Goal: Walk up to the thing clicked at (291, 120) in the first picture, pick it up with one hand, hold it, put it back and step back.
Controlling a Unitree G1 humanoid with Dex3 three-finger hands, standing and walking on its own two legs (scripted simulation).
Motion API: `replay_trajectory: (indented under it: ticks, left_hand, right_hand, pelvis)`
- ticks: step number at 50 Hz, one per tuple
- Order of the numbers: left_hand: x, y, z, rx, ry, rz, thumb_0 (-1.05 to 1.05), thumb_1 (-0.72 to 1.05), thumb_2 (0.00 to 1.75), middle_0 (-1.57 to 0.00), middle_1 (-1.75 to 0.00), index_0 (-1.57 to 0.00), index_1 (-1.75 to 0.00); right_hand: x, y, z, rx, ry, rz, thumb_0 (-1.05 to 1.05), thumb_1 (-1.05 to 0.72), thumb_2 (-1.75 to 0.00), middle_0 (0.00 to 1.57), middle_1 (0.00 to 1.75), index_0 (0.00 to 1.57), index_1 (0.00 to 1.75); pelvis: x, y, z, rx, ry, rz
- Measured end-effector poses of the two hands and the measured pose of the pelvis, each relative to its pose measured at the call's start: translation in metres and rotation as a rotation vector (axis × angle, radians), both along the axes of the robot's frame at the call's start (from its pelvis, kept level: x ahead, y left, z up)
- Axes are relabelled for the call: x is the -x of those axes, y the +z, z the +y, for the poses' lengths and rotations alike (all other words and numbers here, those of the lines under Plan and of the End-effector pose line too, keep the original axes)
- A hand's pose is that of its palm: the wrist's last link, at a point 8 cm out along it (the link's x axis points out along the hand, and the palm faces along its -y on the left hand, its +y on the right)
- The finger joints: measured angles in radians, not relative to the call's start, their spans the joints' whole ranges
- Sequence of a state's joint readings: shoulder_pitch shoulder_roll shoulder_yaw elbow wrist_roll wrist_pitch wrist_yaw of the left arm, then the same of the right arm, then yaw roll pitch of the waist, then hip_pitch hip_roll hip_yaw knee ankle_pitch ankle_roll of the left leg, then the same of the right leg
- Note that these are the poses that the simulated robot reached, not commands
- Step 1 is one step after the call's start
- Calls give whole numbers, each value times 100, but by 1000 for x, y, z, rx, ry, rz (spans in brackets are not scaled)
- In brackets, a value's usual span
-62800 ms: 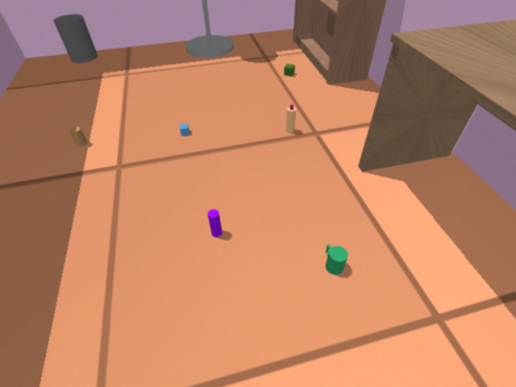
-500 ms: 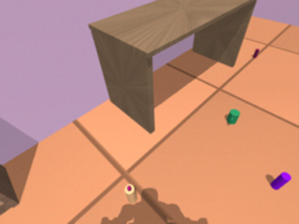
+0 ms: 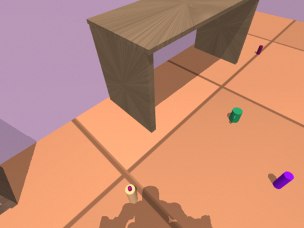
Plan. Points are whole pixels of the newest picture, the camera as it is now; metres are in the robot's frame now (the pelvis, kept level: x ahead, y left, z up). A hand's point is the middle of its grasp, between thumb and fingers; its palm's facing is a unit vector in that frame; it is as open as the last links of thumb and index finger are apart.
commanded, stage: step back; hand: left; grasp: from the side
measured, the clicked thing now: (131, 193) +0.45 +0.17 -0.68
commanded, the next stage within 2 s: none
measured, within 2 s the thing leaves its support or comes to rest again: neither
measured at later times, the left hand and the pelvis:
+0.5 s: hand out of the picture +0.05 +0.33 -0.18, palm faces -0.06 -0.93 -0.35, open 7.4 cm; pelvis -0.08 +0.08 -0.01, yaw -1 degrees
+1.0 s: hand out of the picture -0.07 +0.33 -0.15, palm faces -0.03 -0.92 -0.39, open 7.4 cm; pelvis -0.20 +0.07 -0.02, yaw -2 degrees
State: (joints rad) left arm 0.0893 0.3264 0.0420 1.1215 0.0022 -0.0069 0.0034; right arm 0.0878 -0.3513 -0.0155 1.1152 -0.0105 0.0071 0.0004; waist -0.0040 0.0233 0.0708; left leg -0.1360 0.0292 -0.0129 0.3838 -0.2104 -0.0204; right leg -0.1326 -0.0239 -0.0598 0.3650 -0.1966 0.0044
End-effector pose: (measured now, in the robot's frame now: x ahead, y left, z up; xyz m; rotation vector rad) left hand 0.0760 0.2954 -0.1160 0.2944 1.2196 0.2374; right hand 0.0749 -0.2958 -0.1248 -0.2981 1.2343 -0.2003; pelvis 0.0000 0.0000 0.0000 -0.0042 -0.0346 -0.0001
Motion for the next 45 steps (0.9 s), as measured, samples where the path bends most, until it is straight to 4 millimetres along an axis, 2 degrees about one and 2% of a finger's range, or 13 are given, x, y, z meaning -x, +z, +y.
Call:
replay_trajectory:
  ticks: [4,8,13,18,25,30,35,38,42,45]
  left_hand:
    - [2,-3,14,-20,0,-11,1,90,89,-20,-30,-20,-30]
    - [-1,-9,34,-37,-34,-26,1,90,89,-20,-30,-20,-30]
    - [-14,-27,63,-25,-55,-83,1,90,89,-20,-30,-20,-30]
    - [-7,-28,73,-13,-56,-76,1,91,89,-20,-30,-20,-30]
    - [31,-27,81,-7,-92,-9,1,90,89,-20,-30,-20,-30]
    - [58,-26,83,-27,-108,13,1,90,89,-20,-30,-20,-30]
    - [85,-21,77,-49,-123,-6,1,90,89,-20,-30,-20,-30]
    - [107,-15,70,-55,-123,-21,1,90,89,-20,-30,-20,-30]
    - [134,-3,65,-52,-107,-36,1,90,89,-20,-30,-20,-30]
    - [144,3,65,-53,-100,-58,1,90,89,-20,-30,-21,-30]
  right_hand:
    - [6,-1,-3,24,-4,0,0,-91,-90,20,30,21,30]
    - [22,1,1,59,-10,16,0,-91,-90,20,30,21,30]
    - [57,-1,17,123,3,67,0,-91,-90,20,30,20,30]
    - [90,10,43,119,-1,123,0,-91,-90,20,30,21,30]
    - [96,10,64,107,-26,30,0,-91,-90,20,30,21,30]
    - [99,2,68,81,-23,-48,0,-91,-90,20,30,21,30]
    - [113,-10,60,53,-23,-102,0,-90,-90,20,30,21,30]
    - [125,-15,51,40,-36,-115,0,-91,-90,20,30,21,30]
    - [146,-7,44,40,-36,-96,0,-91,-90,20,30,21,30]
    - [165,-1,41,57,-20,-77,0,-91,-90,20,30,21,30]
  pelvis:
    - [15,-6,8,1,2,4]
    - [28,-12,24,-4,2,14]
    - [45,-27,50,3,19,21]
    - [60,-17,63,18,19,28]
    - [79,-14,76,18,-26,26]
    - [101,-19,77,8,-55,15]
    - [126,-27,69,-4,-84,4]
    - [142,-28,63,19,-80,-8]
    - [159,-19,60,-19,-78,-7]
    - [172,-15,63,-25,-66,7]
